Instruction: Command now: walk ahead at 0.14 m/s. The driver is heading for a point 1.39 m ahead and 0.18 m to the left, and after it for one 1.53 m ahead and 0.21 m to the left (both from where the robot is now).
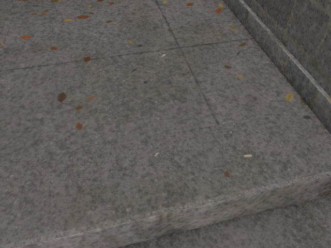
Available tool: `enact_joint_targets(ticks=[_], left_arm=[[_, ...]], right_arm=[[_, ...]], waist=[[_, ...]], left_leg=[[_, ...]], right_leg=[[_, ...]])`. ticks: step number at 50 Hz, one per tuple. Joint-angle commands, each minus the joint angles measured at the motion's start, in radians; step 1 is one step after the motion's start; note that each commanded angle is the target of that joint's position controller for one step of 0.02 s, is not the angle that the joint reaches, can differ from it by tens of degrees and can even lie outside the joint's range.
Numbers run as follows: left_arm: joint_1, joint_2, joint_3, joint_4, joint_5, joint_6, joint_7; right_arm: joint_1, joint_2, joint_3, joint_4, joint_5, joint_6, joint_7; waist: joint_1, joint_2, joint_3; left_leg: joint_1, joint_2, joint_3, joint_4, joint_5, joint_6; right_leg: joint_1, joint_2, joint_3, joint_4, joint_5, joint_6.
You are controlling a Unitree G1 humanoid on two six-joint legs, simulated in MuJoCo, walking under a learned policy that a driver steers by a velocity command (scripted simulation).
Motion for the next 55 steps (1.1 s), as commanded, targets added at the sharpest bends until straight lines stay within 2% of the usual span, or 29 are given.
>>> enact_joint_targets(ticks=[1,2,3,4,5,6,7,8,9,10,11,12,13,14,16,20,32,44,45,47,48,50,52,53,54,55], left_arm=[[0.036,0.061,0.015,-0.019,-0.009,-0.014,0.015],[0.034,0.065,0.017,-0.020,-0.010,-0.021,0.016],[0.014,0.044,0.014,-0.015,-0.011,-0.026,0.015],[0.039,0.024,0.011,-0.003,-0.012,-0.030,0.012],[0.076,0.008,0.007,0.014,-0.012,-0.034,0.009],[0.097,-0.003,0.001,0.022,-0.009,-0.035,0.006],[0.082,0.018,0.003,0.023,-0.004,-0.032,0.006],[0.108,0.066,0.011,0.023,0.003,-0.028,0.008],[0.104,0.108,0.018,0.021,-0.007,-0.031,0.001],[0.089,0.081,0.009,0.013,-0.015,-0.036,-0.006],[0.072,0.043,-0.007,0.012,-0.021,-0.039,-0.009],[0.079,0.045,-0.009,0.014,-0.015,-0.042,-0.011],[0.084,0.065,-0.005,0.015,-0.011,-0.044,-0.015],[0.069,0.080,-0.003,0.002,-0.016,-0.047,-0.022],[0.089,0.083,-0.005,0.005,-0.016,-0.048,-0.023],[0.071,0.059,-0.012,0.000,-0.011,-0.035,-0.022],[0.036,0.067,-0.017,-0.003,-0.006,-0.031,-0.027],[0.045,0.063,-0.024,0.005,-0.006,-0.027,-0.018],[0.051,0.071,-0.020,0.009,-0.006,-0.023,-0.018],[0.047,0.107,-0.005,-0.002,-0.020,-0.018,-0.009],[0.055,0.114,-0.001,-0.005,-0.025,-0.020,-0.005],[0.073,0.138,0.011,-0.012,-0.027,-0.031,-0.003],[0.046,0.151,0.022,-0.028,-0.027,-0.038,-0.002],[0.009,0.152,0.025,-0.044,-0.030,-0.039,-0.004],[-0.037,0.146,0.025,-0.061,-0.035,-0.041,-0.009],[-0.080,0.130,0.019,-0.078,-0.040,-0.045,-0.015]], right_arm=[[0.086,-0.177,-0.048,-0.014,0.013,0.008,-0.012],[0.115,-0.194,-0.057,-0.008,0.013,0.012,-0.014],[0.114,-0.154,-0.046,-0.006,0.007,0.012,-0.014],[0.082,-0.121,-0.034,-0.004,0.002,0.011,-0.015],[0.032,-0.097,-0.023,-0.007,0.000,0.014,-0.016],[-0.006,-0.092,-0.019,-0.015,0.002,0.017,-0.013],[0.020,-0.094,-0.016,-0.005,0.004,0.014,-0.007],[0.061,-0.113,-0.021,0.011,0.001,0.006,0.000],[0.113,-0.105,-0.019,0.024,0.013,-0.001,0.000],[0.130,-0.093,-0.012,0.041,0.012,-0.003,0.000],[0.097,-0.087,-0.006,0.036,0.009,-0.002,0.006],[0.099,-0.086,-0.003,0.041,0.006,0.000,0.009],[0.113,-0.090,-0.001,0.046,0.005,0.003,0.009],[0.137,-0.086,0.004,0.053,0.006,0.005,0.007],[0.143,-0.097,0.004,0.058,0.011,0.015,0.005],[0.126,-0.079,0.012,0.053,0.006,0.021,0.013],[0.140,-0.080,0.013,0.087,0.001,0.021,0.008],[0.160,-0.069,0.021,0.122,0.003,0.014,0.009],[0.166,-0.078,0.017,0.126,0.010,0.014,0.009],[0.153,-0.107,0.005,0.110,0.021,0.011,0.004],[0.139,-0.108,0.004,0.096,0.018,0.006,0.004],[0.118,-0.083,0.010,0.071,0.013,-0.016,0.012],[0.147,-0.053,0.020,0.071,0.010,-0.038,0.026],[0.185,-0.046,0.023,0.082,0.010,-0.045,0.031],[0.225,-0.049,0.024,0.093,0.010,-0.048,0.033],[0.259,-0.072,0.020,0.099,0.008,-0.048,0.031]], waist=[[-0.034,0.118,0.061],[-0.047,0.145,0.078],[-0.053,0.135,0.109],[-0.027,0.126,0.115],[0.009,0.110,0.128],[0.028,0.085,0.151],[0.013,0.057,0.167],[0.004,0.035,0.131],[-0.021,-0.047,0.113],[-0.017,-0.059,0.104],[-0.005,-0.031,0.088],[-0.001,-0.016,0.057],[0.000,-0.010,0.026],[-0.002,-0.014,0.007],[0.001,0.003,-0.022],[0.004,0.005,-0.008],[-0.006,0.023,0.076],[-0.007,0.031,0.096],[-0.005,0.018,0.088],[-0.003,0.003,0.125],[0.002,-0.004,0.152],[0.007,-0.038,0.159],[-0.016,-0.068,0.113],[-0.039,-0.065,0.095],[-0.067,-0.044,0.093],[-0.090,0.006,0.110]], left_leg=[[0.075,0.212,-0.276,-0.205,-0.467,0.131],[0.059,0.276,-0.365,-0.242,-0.564,0.170],[-0.013,0.315,-0.400,-0.258,-0.504,0.194],[-0.066,0.312,-0.371,-0.250,-0.412,0.196],[-0.115,0.269,-0.290,-0.221,-0.320,0.171],[-0.145,0.208,-0.204,-0.168,-0.233,0.134],[-0.145,0.160,-0.151,-0.115,-0.131,0.105],[-0.164,0.136,-0.126,-0.065,-0.068,0.090],[-0.113,0.076,-0.051,-0.057,-0.042,0.075],[-0.065,0.065,-0.030,-0.039,0.027,0.054],[-0.036,0.065,-0.035,-0.023,0.159,0.041],[-0.008,0.069,-0.032,-0.008,0.259,0.036],[0.016,0.068,-0.026,0.009,0.318,0.032],[0.033,0.078,-0.035,0.012,0.347,0.032],[0.056,0.076,-0.032,0.022,0.340,0.029],[0.044,0.081,-0.040,0.023,0.270,0.010],[0.000,0.091,-0.051,-0.012,0.110,-0.013],[-0.039,0.092,-0.059,-0.044,0.024,-0.007],[-0.044,0.078,-0.047,-0.035,-0.088,0.003],[-0.119,0.059,-0.042,0.009,-0.341,0.036],[-0.170,0.065,-0.057,0.030,-0.398,0.051],[-0.247,0.069,-0.058,0.107,-0.340,0.063],[-0.212,0.064,-0.031,0.197,-0.223,0.069],[-0.148,0.063,-0.025,0.223,-0.193,0.075],[-0.072,0.062,-0.029,0.199,-0.196,0.086],[-0.013,0.079,-0.074,0.108,-0.254,0.105]], right_leg=[[-0.206,0.026,-0.103,0.090,-0.154,-0.048],[-0.245,0.012,-0.127,0.185,-0.178,-0.049],[-0.230,-0.031,-0.121,0.255,-0.134,-0.036],[-0.188,-0.057,-0.110,0.265,-0.105,-0.029],[-0.121,-0.065,-0.113,0.174,-0.098,-0.029],[-0.069,-0.055,-0.122,0.027,-0.086,-0.041],[-0.047,-0.032,-0.130,-0.069,-0.021,-0.046],[0.017,-0.047,-0.112,-0.061,0.119,-0.052],[-0.034,-0.050,-0.087,-0.016,0.148,-0.069],[-0.056,-0.053,-0.078,-0.018,0.216,-0.087],[-0.049,-0.051,-0.089,-0.007,0.330,-0.092],[-0.021,-0.053,-0.091,-0.005,0.430,-0.088],[0.007,-0.055,-0.090,-0.001,0.504,-0.089],[0.029,-0.056,-0.086,0.002,0.577,-0.085],[0.063,-0.062,-0.085,0.004,0.609,-0.087],[0.064,-0.064,-0.082,-0.016,0.573,-0.091],[-0.006,-0.058,-0.081,-0.077,0.336,-0.091],[-0.039,-0.053,-0.086,-0.106,0.147,-0.091],[-0.042,-0.042,-0.091,-0.109,0.022,-0.100],[-0.102,-0.051,-0.049,-0.126,-0.339,-0.141],[-0.125,-0.073,-0.011,-0.140,-0.431,-0.161],[-0.114,-0.144,0.098,-0.168,-0.473,-0.206],[-0.128,-0.200,0.173,-0.195,-0.441,-0.245],[-0.182,-0.206,0.175,-0.196,-0.414,-0.252],[-0.257,-0.184,0.138,-0.176,-0.386,-0.243],[-0.337,-0.129,0.061,-0.113,-0.357,-0.215]])
Keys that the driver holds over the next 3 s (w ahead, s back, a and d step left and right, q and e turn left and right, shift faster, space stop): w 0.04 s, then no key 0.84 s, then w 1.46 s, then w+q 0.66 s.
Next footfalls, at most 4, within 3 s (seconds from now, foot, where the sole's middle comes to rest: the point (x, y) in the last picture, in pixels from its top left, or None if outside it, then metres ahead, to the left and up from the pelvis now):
1.56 right None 0.37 -0.24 -0.61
2.18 left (188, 166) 0.69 -0.06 -0.44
2.70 right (228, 107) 0.99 -0.24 -0.44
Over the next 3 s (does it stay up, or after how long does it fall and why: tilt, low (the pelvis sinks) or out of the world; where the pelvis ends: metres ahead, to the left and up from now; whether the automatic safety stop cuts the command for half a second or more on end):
stays up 0.97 -0.12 0.34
